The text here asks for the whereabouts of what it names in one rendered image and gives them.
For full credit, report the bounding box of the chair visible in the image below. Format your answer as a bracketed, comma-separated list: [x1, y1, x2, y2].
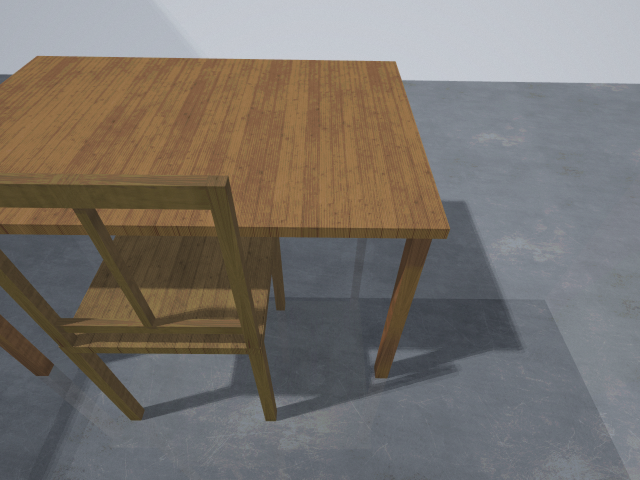
[0, 173, 285, 421]

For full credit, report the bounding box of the table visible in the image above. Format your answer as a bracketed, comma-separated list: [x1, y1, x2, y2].
[0, 56, 450, 378]

